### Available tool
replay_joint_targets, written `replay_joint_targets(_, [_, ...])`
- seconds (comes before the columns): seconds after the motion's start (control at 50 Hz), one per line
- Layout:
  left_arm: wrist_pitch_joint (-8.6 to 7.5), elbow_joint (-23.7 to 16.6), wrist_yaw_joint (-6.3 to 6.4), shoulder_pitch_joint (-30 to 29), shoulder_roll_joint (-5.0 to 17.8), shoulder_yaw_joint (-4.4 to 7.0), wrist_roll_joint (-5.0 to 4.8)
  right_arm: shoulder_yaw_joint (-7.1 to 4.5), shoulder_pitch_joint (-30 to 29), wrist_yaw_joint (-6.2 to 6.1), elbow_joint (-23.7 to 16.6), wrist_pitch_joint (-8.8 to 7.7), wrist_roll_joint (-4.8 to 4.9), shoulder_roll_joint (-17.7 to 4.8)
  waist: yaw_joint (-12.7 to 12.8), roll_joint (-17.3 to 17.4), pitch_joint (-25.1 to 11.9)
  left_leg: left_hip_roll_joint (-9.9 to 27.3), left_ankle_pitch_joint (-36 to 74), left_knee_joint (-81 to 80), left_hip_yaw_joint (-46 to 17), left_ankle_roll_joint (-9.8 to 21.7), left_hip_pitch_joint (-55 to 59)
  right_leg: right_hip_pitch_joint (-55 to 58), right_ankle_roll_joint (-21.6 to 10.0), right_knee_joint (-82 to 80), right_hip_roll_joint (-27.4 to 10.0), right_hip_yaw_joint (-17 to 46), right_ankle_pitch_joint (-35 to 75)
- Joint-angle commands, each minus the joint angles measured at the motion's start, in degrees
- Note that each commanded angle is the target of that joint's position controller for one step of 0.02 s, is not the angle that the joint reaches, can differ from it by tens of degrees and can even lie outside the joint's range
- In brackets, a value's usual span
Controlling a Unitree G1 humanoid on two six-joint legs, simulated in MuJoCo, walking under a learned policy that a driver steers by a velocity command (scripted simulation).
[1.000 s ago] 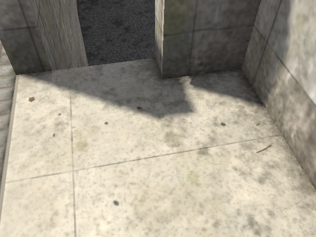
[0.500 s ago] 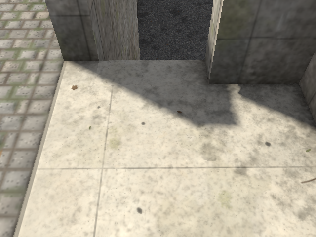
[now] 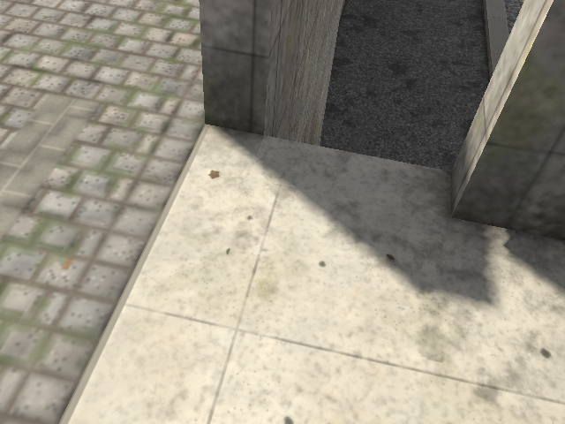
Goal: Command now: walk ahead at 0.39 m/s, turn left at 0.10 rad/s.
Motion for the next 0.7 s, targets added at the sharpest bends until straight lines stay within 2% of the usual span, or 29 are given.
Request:
replay_joint_targets(0.02, [-1.77, -5.6, -0.79, -9.5, 2.9, -0.64, -0.55, -2.64, 3.2, 0.23, -1.3, -0.83, -0.08, -10.5, -3.5, 9.3, 4.3, 15.6, -6.8, -6.4, -11.2, 8.8, 5.0, -7.0, -1.1, -2.9, -1.0, -1.5, -1.3])
replay_joint_targets(0.08, [-2.25, -6.7, -1.54, -10.3, 3.5, -1.15, -0.91, -2.75, 3.7, 0.63, -0.5, -0.87, -0.15, -10.8, -3.9, 8.9, 5.4, 17.2, -4.0, -5.5, -10.3, 8.8, 7.5, -6.9, -3.6, -3.8, -1.3, -2.4, -5.0])
replay_joint_targets(0.12, [-2.4, -7.0, -2.13, -9.1, 4.0, -1.32, -0.98, -2.93, 3.1, 0.79, -0.4, -0.68, 0.04, -11.3, -2.8, 9.0, 5.3, 17.8, 0.7, -4.1, -8.8, 8.2, 8.2, -4.4, -5.3, -4.5, -0.9, -3.4, -6.7])
replay_joint_targets(0.16, [-2.27, -5.6, -2.43, -3.7, 4.6, -0.99, -0.82, -2.96, 0.8, 0.8, -1.0, -0.36, 0.25, -11.6, 0.8, 8.3, 3.0, 16.1, 11.5, 0.7, -4.8, 6.3, 5.6, 5.5, -7.2, -7.2, 1.3, -5.6, -4.6])
replay_joint_targets(0.18, [-2.03, -3.5, -2.28, 2.3, 5.9, -0.13, -0.7, -2.66, 0.1, 0.72, -1.3, -0.33, 0.03, -10.9, 3.6, 7.1, -0.3, 13.7, 21.0, 7.3, -1.8, 4.9, 3.2, 14.6, -8.3, -7.6, 3.2, -6.4, -3.6])
replay_joint_targets(0.2, [-1.92, -1.4, -2.01, 11.4, 8.7, 1.07, -0.81, -1.9, -1.1, 0.57, -2.2, -0.44, -0.49, -9.0, 7.7, 2.7, -5.7, 10.1, 23.8, 21.5, 3.2, 2.2, -3.5, 27.4, -11.1, -8.5, -1.4, 0.8, -4.4])
replay_joint_targets(0.22, [-1.52, -0.7, -1.88, 18.8, 15.9, 2.77, -0.46, -0.66, -0.3, 0.71, -5.4, -1.8, -1.54, -5.8, 8.2, -12.7, -10.9, 1.8, 6.8, 43.3, 8.9, -3.2, -24.7, 45.2, -19.7, -12.8, -14.3, 25.4, -9.1])
replay_joint_targets(0.24, [-1.46, -0.2, -2.26, 20.0, 12.4, 1.7, -0.9, -0.4, -1.5, 0.85, -5.8, -3.52, -0.97, -6.1, 8.6, -14.8, -11.5, -0.6, -18.4, 52.9, 2.7, -3.4, -37.0, 49.8, -22.6, -19.8, -18.3, 40.1, -15.9])
replay_joint_targets(0.26, [-1.45, -1.4, -2.26, 16.0, 9.4, 0.73, -0.81, -0.97, -3.7, 1.59, -6.2, -4.72, 0.7, -9.3, 7.6, -9.4, -4.6, 3.3, -15.4, 57.0, 0.7, -2.1, -42.7, 45.4, -20.6, -20.1, -17.5, 35.1, -18.1])
replay_joint_targets(0.28, [-1.21, -3.1, -2.23, 12.9, 7.4, 0.2, -0.21, -0.84, -5.6, 1.91, -6.2, -5.21, 0.87, -9.3, 6.7, -4.6, -1.5, 5.6, -10.6, 55.6, 1.4, -1.4, -41.7, 39.7, -18.8, -20.2, -14.7, 28.5, -15.5])
replay_joint_targets(0.3, [-0.91, -4.2, -2.23, 10.6, 6.1, -0.31, 0.0, -0.96, -6.9, 1.94, -6.4, -5.33, -0.22, -9.1, 5.4, -1.0, 1.5, 7.1, -7.0, 51.4, 2.1, -1.7, -40.2, 33.8, -18.1, -21.3, -12.6, 24.3, -10.8])
replay_joint_targets(0.32, [-0.83, -5.0, -2.02, 9.3, 5.2, -0.76, 0.23, -1.38, -7.2, 1.76, -6.7, -5.09, -1.28, -9.3, 4.0, -0.5, 2.1, 8.3, -4.5, 47.3, 2.1, -2.2, -36.6, 29.5, -17.3, -22.5, -10.9, 21.2, -5.7])
replay_joint_targets(0.34, [-0.65, -5.4, -1.82, 8.9, 5.5, -0.81, 0.23, -1.36, -7.2, 1.73, -7.1, -4.73, -1.67, -8.6, 3.1, -1.7, 2.3, 8.4, -3.2, 44.7, 2.6, -3.0, -34.1, 26.7, -17.3, -23.3, -9.6, 19.4, -1.5])
replay_joint_targets(0.4, [-0.61, -5.6, -0.66, 10.4, 7.6, -0.18, -0.13, -1.04, -10.1, 1.32, -8.9, -3.81, -1.8, -6.9, 2.7, -2.4, 3.1, 6.8, 2.6, 36.5, 4.7, -5.6, -32.7, 22.4, -17.0, -24.1, -7.1, 14.2, 10.4])
replay_joint_targets(0.46, [-0.21, -5.2, 0.27, 13.4, 8.1, 0.12, -0.6, -0.16, -17.1, 1.55, -11.3, -3.95, -1.63, -4.4, 4.7, -2.7, 3.8, 4.0, 13.2, 22.5, 5.6, -6.1, -27.7, 18.5, -14.4, -22.9, -3.6, 10.5, 12.6])
replay_joint_targets(0.5, [0.15, -4.7, 0.65, 16.4, 7.7, 0.09, -0.87, 0.18, -21.4, 2.19, -12.7, -4.21, -1.01, -3.8, 6.4, -3.4, 4.0, 2.3, 17.9, 16.7, 6.1, -5.9, -24.5, 17.9, -13.4, -22.5, -3.5, 11.4, 10.2])
replay_joint_targets(0.54, [0.55, -4.3, 0.88, 18.7, 7.4, 0.05, -1.16, 0.06, -24.1, 2.69, -13.8, -4.44, -0.5, -4.5, 7.1, -3.5, 4.1, 1.5, 18.6, 13.3, 4.9, -5.4, -23.7, 20.5, -13.0, -20.9, -4.7, 14.2, 8.3])
replay_joint_targets(0.6, [1.33, -4.6, 1.53, 19.3, 7.7, 0.4, -1.11, -0.49, -24.7, 3.14, -14.6, -4.99, -0.27, -6.5, 5.9, -4.1, 4.1, 1.6, 14.2, 10.1, 3.0, -4.1, -22.6, 26.3, -12.2, -16.4, -7.2, 18.8, 9.1])
replay_joint_targets(0.62, [1.63, -4.9, 1.64, 18.7, 8.0, 0.65, -0.92, -0.8, -23.1, 3.08, -14.4, -5.17, -0.23, -7.4, 4.8, -4.9, 3.5, 1.5, 11.3, 9.9, 3.2, -3.3, -20.5, 27.4, -11.8, -14.3, -7.7, 19.6, 12.5])
replay_joint_targets(0.64, [1.84, -5.5, 1.54, 17.6, 8.0, 0.72, -0.71, -1.45, -18.9, 2.82, -13.5, -5.39, -0.33, -8.8, 2.6, -5.5, 1.1, 0.8, 9.6, 8.9, 4.3, -1.9, -14.3, 27.5, -11.0, -10.3, -6.6, 19.4, 19.7])
replay_joint_targets(0.66, [1.91, -6.3, 1.21, 16.1, 7.0, 0.29, -0.19, -2.3, -11.3, 2.43, -11.9, -5.54, -0.71, -10.6, -1.4, -4.9, -4.6, 2.5, 11.7, 8.4, 4.3, 0.5, -3.1, 25.7, -9.5, -1.7, -3.8, 16.9, 24.3])
replay_joint_targets(0.68, [1.76, -8.0, 0.92, 15.3, 4.4, -0.8, 0.96, -2.94, -1.2, 1.82, -10.9, -5.36, -1.77, -13.6, -5.3, -0.9, -14.0, 11.6, 10.3, 11.7, -4.3, 4.7, 14.0, 17.2, -7.9, 13.6, -0.3, 13.8, 15.0])
replay_joint_targets(0.7, [1.07, -8.1, 0.52, 26.1, -1.4, -2.54, -0.52, -3.79, 3.8, 2.25, -8.3, -4.72, -1.98, -16.6, -1.1, 18.8, -23.0, 25.4, 1.7, 8.9, -30.8, 14.8, 34.8, -4.2, -4.2, 33.1, 8.1, 8.6, -23.0])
